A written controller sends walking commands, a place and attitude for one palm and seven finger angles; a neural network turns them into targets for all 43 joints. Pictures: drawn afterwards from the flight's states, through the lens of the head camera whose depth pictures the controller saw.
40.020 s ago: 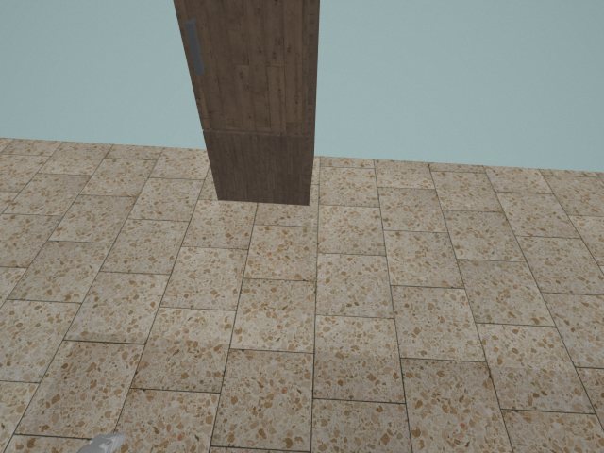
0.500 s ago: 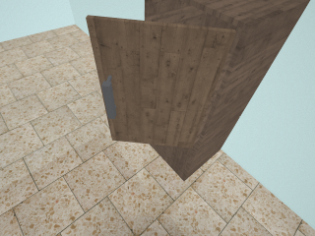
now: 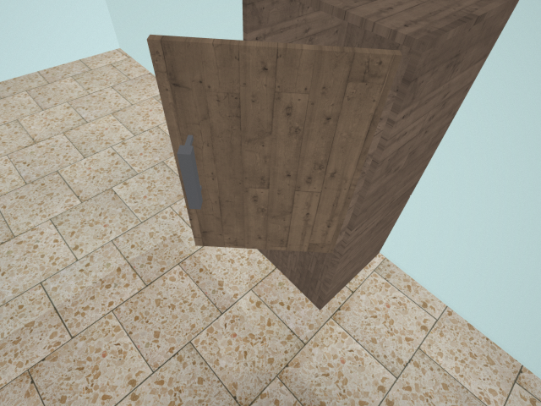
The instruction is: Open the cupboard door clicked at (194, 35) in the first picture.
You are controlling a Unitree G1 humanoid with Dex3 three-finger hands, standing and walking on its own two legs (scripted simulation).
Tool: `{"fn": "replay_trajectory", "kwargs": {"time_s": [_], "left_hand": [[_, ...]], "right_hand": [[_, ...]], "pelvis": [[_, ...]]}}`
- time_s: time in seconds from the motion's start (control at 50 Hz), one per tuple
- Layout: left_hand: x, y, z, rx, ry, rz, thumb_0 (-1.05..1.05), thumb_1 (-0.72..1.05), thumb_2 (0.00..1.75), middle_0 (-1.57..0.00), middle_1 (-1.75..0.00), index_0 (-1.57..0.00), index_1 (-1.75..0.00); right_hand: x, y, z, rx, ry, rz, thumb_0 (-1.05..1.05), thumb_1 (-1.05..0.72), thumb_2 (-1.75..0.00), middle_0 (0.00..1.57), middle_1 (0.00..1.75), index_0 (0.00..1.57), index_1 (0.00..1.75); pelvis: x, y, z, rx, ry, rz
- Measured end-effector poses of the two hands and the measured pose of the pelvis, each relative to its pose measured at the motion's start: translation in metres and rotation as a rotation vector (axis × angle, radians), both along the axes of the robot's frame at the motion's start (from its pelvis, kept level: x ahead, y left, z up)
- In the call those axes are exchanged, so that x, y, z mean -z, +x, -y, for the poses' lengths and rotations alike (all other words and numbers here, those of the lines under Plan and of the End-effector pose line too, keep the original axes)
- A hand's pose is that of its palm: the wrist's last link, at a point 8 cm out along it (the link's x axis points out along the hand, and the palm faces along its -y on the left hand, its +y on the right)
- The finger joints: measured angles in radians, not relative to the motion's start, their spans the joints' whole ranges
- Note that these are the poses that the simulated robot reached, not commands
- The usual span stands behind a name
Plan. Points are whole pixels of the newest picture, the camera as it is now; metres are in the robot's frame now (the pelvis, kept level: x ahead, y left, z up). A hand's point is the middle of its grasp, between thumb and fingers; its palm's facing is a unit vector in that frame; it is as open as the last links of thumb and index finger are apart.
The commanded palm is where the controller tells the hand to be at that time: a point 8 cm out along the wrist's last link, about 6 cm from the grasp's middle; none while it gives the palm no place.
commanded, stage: look again from close up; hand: left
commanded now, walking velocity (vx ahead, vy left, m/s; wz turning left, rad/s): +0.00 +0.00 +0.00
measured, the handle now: (193, 172) +0.56 +0.20 -0.02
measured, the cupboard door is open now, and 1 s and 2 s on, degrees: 45 45 45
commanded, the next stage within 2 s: shuffle to correct the standing spot in 0.42 s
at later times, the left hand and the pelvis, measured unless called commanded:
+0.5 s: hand out of the picture -0.05 +0.17 -0.18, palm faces +0.03 -0.98 -0.17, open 7.4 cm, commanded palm none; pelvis -0.04 +0.01 +0.00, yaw +0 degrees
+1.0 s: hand out of the picture -0.08 +0.14 -0.19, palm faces +0.12 -0.99 -0.13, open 7.4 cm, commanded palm none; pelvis -0.01 +0.00 -0.01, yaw +2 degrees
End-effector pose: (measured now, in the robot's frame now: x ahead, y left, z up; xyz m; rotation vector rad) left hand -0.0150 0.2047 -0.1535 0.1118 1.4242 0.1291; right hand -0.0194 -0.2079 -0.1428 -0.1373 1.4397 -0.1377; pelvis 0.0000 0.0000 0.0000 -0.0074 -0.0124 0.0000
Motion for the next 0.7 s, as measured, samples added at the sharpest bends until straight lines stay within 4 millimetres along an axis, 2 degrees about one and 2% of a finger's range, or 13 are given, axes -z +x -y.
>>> {"fn": "replay_trajectory", "kwargs": {"time_s": [0.16, 0.32, 0.56, 0.7], "left_hand": [[0.000, -0.013, -0.015, 0.005, 0.034, 0.031, 0.00, 0.91, 0.90, -0.20, -0.30, -0.20, -0.30], [-0.002, -0.024, -0.022, 0.006, 0.042, 0.063, 0.00, 0.91, 0.90, -0.20, -0.30, -0.20, -0.30], [0.001, -0.052, -0.012, -0.006, 0.008, 0.035, 0.00, 0.91, 0.90, -0.20, -0.30, -0.20, -0.30], [0.001, -0.065, -0.004, -0.028, -0.013, 0.005, 0.00, 0.91, 0.90, -0.20, -0.30, -0.20, -0.30]], "right_hand": [[0.009, 0.001, 0.002, -0.001, -0.009, 0.082, 0.02, -0.92, -0.90, 0.20, 0.29, 0.20, 0.30], [0.005, 0.001, 0.008, -0.009, -0.018, 0.130, 0.02, -0.92, -0.90, 0.20, 0.29, 0.20, 0.30], [-0.002, -0.011, 0.013, -0.014, -0.028, 0.124, 0.01, -0.91, -0.90, 0.20, 0.29, 0.20, 0.30], [-0.001, -0.023, 0.010, -0.008, -0.019, 0.077, 0.01, -0.91, -0.90, 0.20, 0.29, 0.20, 0.30]], "pelvis": [[0.007, -0.015, -0.007, -0.012, -0.007, 0.025], [0.006, -0.028, -0.009, -0.006, 0.001, 0.029], [0.004, -0.041, -0.005, -0.006, -0.001, 0.027], [0.003, -0.038, -0.003, -0.013, -0.007, 0.018]]}}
